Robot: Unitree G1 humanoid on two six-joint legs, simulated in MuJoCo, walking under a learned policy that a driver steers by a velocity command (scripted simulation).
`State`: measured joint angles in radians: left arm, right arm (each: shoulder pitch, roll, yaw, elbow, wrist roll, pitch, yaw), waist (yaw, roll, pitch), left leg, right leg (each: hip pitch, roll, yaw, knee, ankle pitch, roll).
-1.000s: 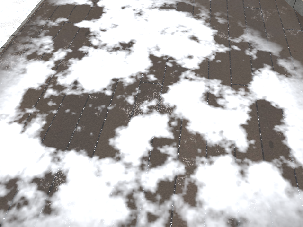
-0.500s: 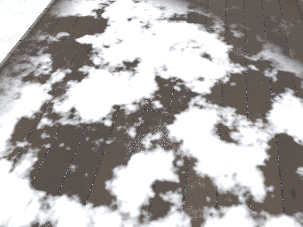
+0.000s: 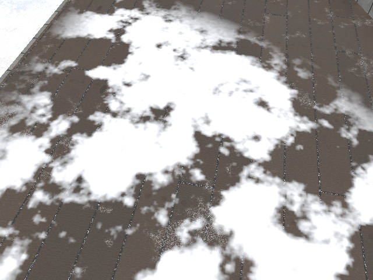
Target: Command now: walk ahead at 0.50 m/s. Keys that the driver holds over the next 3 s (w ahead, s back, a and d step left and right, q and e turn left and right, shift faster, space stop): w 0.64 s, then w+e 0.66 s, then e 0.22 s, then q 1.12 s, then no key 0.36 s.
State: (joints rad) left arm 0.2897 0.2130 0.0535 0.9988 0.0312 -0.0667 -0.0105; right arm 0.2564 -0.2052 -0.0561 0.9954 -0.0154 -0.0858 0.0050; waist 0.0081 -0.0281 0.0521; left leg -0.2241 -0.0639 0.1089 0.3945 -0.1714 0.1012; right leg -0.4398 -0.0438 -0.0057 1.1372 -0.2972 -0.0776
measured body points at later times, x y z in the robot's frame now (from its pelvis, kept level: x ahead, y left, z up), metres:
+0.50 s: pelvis +0.27 -0.05 -0.01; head +0.30 -0.06 +0.44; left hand +0.39 +0.20 -0.14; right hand +0.23 -0.29 -0.16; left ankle +0.12 +0.06 -0.64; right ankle +0.33 -0.11 -0.74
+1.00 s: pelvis +0.52 -0.02 -0.02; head +0.56 -0.01 +0.43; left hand +0.48 +0.23 -0.16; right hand +0.70 -0.26 -0.12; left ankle +0.63 +0.07 -0.74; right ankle +0.35 -0.11 -0.70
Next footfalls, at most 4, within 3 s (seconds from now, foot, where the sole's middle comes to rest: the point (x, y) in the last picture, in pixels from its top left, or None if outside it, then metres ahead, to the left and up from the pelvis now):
0.40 right None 0.37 -0.12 -0.78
0.94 left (173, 231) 0.67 0.07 -0.78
1.46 right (240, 191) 0.85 -0.21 -0.78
2.06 left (193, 191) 0.84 -0.01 -0.78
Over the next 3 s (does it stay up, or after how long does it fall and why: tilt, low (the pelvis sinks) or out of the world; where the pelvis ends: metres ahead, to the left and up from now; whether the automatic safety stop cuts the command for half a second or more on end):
stays up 0.78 -0.12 0.00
